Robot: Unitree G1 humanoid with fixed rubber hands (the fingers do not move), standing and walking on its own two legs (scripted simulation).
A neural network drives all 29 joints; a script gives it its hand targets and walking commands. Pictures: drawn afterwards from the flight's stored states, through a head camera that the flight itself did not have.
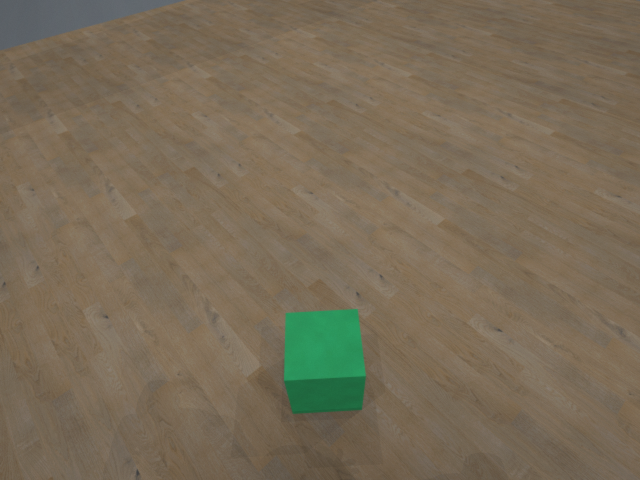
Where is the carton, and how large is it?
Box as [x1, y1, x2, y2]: [284, 309, 365, 413]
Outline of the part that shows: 357,309 286,313 284,382 293,413 361,409 365,373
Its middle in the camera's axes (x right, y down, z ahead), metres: +0.01 +0.37 +1.15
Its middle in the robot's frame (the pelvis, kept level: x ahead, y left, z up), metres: +0.56 +0.05 -0.62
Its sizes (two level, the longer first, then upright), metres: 0.210 0.200 0.250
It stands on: the floor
